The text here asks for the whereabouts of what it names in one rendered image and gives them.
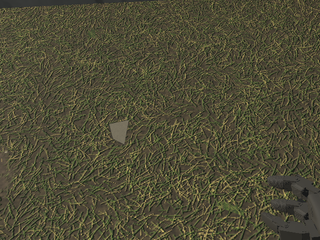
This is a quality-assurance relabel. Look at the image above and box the right robot hand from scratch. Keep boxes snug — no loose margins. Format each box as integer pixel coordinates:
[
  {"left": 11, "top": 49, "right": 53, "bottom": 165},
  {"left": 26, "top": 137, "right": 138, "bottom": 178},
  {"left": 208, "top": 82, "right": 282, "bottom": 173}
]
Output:
[{"left": 261, "top": 174, "right": 320, "bottom": 240}]

